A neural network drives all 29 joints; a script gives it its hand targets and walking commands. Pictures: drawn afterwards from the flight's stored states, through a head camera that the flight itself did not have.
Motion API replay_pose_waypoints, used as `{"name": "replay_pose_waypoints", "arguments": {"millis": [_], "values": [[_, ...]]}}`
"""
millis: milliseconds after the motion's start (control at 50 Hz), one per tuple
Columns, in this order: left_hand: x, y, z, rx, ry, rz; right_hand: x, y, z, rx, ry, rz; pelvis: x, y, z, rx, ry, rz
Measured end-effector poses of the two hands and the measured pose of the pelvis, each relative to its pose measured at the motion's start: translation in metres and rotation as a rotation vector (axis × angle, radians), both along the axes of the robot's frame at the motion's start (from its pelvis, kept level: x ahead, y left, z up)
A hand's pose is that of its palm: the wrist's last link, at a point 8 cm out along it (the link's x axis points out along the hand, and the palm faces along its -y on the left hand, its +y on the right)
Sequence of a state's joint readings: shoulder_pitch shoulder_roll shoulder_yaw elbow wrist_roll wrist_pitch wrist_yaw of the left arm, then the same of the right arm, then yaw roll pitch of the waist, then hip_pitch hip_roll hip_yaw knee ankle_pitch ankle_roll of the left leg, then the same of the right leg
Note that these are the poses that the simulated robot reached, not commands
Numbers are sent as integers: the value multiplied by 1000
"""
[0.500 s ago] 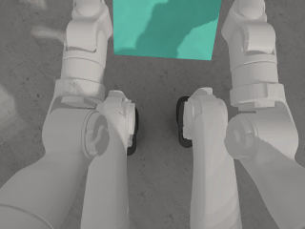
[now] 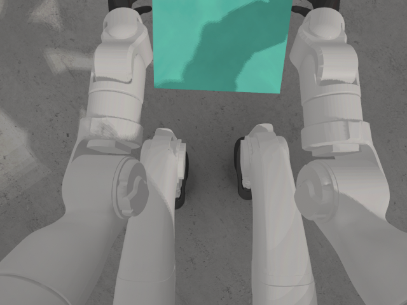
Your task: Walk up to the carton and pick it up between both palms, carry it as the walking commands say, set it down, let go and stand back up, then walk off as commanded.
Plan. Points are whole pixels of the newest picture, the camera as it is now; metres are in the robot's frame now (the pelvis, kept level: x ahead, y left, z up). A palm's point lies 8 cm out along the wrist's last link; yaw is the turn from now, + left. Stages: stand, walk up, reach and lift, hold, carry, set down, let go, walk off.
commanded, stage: reach and lift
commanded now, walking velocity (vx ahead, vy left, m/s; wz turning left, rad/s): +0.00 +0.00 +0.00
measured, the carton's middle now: (218, 28) +0.54 -0.02 -0.17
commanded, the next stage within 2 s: none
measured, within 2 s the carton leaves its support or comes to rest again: neither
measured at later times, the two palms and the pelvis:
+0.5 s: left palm (101, 3) +0.50 +0.12 +0.00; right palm (347, 4) +0.49 -0.16 +0.00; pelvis +0.00 +0.00 +0.05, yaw +0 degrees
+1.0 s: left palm out of the picture +0.50 +0.12 +0.12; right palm out of the picture +0.48 -0.17 +0.13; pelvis +0.09 +0.00 +0.15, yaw -1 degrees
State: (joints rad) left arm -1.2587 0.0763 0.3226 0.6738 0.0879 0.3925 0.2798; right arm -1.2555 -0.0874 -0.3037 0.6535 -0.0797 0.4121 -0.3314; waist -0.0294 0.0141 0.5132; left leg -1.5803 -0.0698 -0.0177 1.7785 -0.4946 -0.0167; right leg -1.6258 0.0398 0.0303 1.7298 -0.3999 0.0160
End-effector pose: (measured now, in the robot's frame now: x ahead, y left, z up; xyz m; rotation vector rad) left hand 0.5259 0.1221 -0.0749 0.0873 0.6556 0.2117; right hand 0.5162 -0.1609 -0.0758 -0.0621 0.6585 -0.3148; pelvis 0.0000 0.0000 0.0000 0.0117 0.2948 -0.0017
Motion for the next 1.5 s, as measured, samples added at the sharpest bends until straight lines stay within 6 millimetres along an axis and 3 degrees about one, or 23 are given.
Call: {"name": "replay_pose_waypoints", "arguments": {"millis": [380,540,700,820,920,1180,1500], "values": [[-18,2,55,9,8,6,-16,3,57,-10,1,-3,-1,3,41,-7,-64,-1],[-24,2,83,16,24,-8,-26,3,82,-8,16,-5,7,1,59,-3,-25,-3],[-34,2,125,-1,65,-13,-37,1,123,21,55,-8,37,-2,80,5,137,-3],[-35,0,167,-27,74,-46,-40,-5,166,51,59,17,64,-3,111,4,182,-3],[-30,-3,189,-62,64,-93,-36,-12,193,50,45,24,82,-2,136,-1,179,-8],[-40,3,211,-68,63,-33,-46,-1,216,68,40,-21,119,-1,186,-8,188,-8],[-50,1,262,-88,50,-69,-57,-8,266,67,28,6,127,1,222,-9,74,-9]]}}
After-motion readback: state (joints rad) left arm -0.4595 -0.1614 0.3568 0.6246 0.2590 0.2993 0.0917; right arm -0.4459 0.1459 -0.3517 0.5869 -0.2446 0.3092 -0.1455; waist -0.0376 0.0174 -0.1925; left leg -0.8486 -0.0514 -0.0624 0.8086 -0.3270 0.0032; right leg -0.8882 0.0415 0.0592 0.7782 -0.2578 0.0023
